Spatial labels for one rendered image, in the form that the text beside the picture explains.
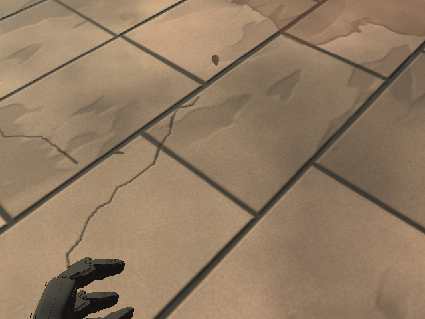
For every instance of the robot left hand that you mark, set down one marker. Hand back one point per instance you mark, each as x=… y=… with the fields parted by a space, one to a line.
x=60 y=299

